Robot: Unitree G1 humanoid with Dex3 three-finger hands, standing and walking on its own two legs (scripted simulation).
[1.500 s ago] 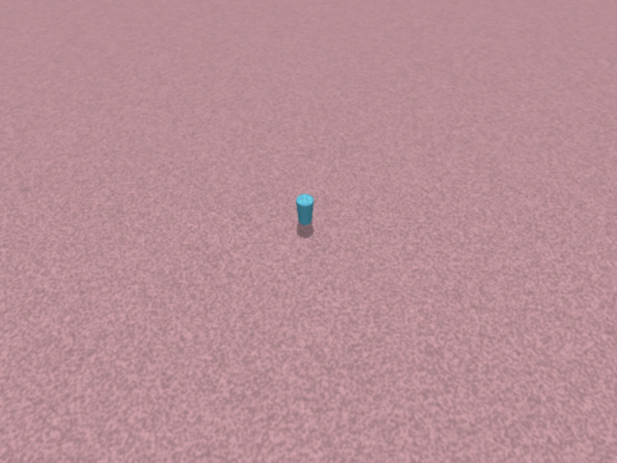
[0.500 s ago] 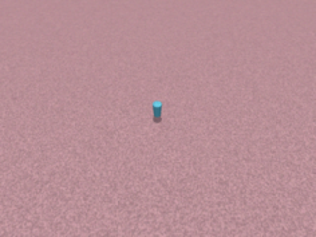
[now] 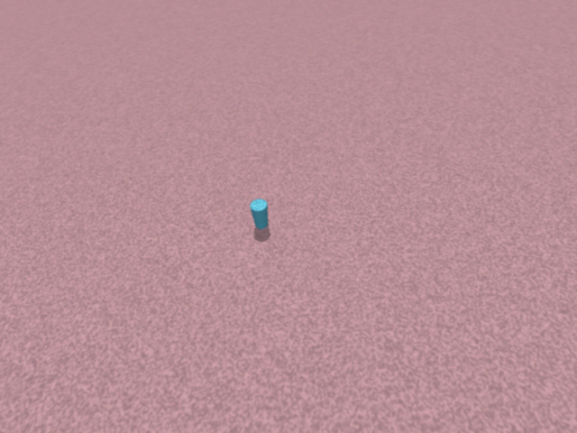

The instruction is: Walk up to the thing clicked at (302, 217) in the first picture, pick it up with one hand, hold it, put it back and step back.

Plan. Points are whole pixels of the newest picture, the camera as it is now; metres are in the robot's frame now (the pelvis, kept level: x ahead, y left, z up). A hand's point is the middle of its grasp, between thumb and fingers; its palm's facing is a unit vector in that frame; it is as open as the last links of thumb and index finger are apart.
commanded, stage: walk up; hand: left
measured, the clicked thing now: (260, 214) +1.16 +0.20 -0.69
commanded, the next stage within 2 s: none
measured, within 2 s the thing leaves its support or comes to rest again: neither
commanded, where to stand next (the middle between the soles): +0.82 +0.01 m, yaw -4 degrees
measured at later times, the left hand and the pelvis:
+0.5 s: hand (136, 359) +0.29 +0.29 -0.13, palm faces -0.10 -0.93 -0.35, open 7.4 cm; pelvis +0.22 +0.02 +0.01, yaw -4 degrees
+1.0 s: hand (172, 264) +0.48 +0.27 -0.12, palm faces -0.06 -0.92 -0.39, open 7.4 cm; pelvis +0.42 -0.01 +0.01, yaw -3 degrees
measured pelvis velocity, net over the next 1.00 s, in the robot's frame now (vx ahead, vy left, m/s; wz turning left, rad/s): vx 0.42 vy -0.01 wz -0.06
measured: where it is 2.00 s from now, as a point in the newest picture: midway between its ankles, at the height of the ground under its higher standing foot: (300, 300)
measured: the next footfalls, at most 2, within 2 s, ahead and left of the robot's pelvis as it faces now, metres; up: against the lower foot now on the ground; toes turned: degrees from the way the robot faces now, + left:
left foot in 0.30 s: +0.30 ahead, +0.15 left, +0.00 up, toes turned +3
right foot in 0.68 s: +0.44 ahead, -0.14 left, +0.00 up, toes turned -7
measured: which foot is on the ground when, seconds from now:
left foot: up 0.00-0.28, down 0.30-0.70, up 0.72-1.00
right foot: down 0.00-0.32, up 0.34-0.66, down 0.68-1.00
